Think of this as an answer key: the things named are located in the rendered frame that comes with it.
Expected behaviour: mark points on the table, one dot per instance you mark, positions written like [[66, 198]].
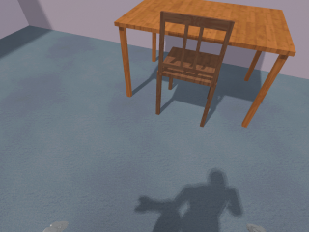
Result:
[[256, 28]]

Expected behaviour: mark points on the chair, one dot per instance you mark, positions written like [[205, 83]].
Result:
[[190, 65]]

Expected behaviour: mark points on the left robot hand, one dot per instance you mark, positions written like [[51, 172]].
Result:
[[57, 226]]

